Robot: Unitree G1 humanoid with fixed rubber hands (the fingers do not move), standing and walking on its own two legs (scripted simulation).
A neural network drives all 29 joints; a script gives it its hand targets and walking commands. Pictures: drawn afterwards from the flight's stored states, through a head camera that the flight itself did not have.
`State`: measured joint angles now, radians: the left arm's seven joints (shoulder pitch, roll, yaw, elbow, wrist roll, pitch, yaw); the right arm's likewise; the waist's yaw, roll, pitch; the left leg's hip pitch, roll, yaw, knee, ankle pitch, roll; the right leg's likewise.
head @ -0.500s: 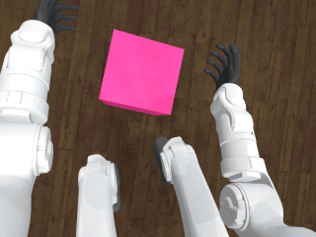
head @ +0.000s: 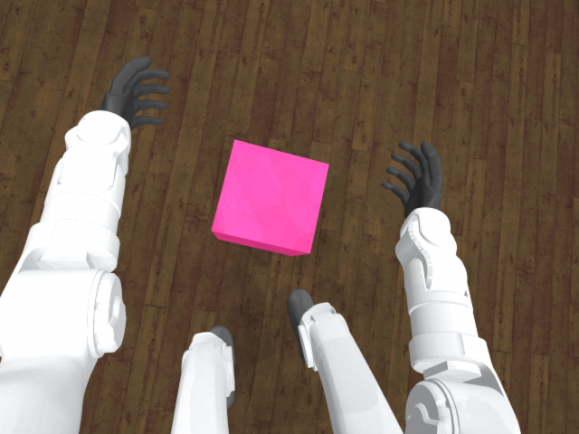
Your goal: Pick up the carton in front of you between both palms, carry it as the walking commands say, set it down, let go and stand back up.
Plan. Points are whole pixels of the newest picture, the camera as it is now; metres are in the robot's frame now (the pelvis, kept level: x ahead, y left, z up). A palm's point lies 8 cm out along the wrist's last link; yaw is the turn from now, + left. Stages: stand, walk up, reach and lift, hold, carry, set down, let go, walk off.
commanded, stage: let go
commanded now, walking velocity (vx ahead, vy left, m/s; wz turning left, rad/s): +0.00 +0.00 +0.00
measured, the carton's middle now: (267, 205) +0.47 -0.07 -0.51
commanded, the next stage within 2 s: stand in 1.30 s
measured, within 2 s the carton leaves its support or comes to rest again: neither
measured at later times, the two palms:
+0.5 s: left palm (43, 267) +0.36 +0.18 +0.01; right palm (547, 284) +0.27 -0.26 +0.04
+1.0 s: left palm out of the picture +0.25 +0.24 +0.07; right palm (553, 301) +0.27 -0.24 +0.07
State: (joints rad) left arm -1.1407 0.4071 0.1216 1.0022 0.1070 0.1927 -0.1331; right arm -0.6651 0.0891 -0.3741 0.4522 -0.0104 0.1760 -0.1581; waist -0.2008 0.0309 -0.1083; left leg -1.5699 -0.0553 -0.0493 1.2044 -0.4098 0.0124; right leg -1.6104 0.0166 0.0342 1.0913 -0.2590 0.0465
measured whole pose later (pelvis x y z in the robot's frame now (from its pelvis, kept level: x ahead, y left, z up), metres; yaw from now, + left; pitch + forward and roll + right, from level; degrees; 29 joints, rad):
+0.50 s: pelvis +0.08 -0.03 +0.11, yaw +2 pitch +18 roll +0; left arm -0.17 0.19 0.14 0.60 0.05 0.03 0.07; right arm 0.09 -0.19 -0.01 0.38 0.05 0.04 0.08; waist -0.13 -0.05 -0.03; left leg -0.64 -0.02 -0.09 0.70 -0.37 -0.02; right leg -0.72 0.02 0.01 0.69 -0.28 -0.01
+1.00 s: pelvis +0.10 +0.00 +0.14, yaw +0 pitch +0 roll -1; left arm 0.25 0.22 0.03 0.46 -0.02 0.05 -0.04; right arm 0.23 -0.22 -0.04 0.41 0.00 0.12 0.05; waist 0.00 0.02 0.03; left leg -0.12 -0.03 -0.05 0.43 -0.31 0.02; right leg -0.20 0.01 0.05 0.43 -0.22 0.02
